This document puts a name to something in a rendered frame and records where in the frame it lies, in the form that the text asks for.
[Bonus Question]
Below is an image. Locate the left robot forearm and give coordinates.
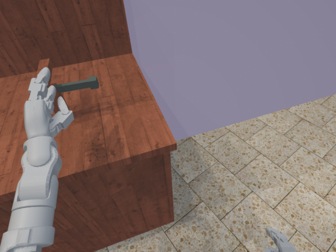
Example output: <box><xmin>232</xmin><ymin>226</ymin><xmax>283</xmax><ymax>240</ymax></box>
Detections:
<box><xmin>0</xmin><ymin>136</ymin><xmax>62</xmax><ymax>252</ymax></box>

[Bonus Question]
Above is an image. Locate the tap lever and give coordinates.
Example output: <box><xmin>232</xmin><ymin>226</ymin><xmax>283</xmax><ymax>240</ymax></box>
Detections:
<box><xmin>53</xmin><ymin>76</ymin><xmax>99</xmax><ymax>93</ymax></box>

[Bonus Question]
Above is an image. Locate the robot right hand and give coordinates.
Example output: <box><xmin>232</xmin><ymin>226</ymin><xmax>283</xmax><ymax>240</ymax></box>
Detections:
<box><xmin>264</xmin><ymin>227</ymin><xmax>297</xmax><ymax>252</ymax></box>

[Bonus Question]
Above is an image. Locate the robot left hand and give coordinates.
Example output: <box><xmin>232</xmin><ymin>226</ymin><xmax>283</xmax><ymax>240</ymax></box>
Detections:
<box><xmin>24</xmin><ymin>67</ymin><xmax>74</xmax><ymax>139</ymax></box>

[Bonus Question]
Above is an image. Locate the counter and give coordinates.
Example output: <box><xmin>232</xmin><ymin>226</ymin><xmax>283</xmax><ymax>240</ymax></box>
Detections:
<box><xmin>0</xmin><ymin>0</ymin><xmax>177</xmax><ymax>252</ymax></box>

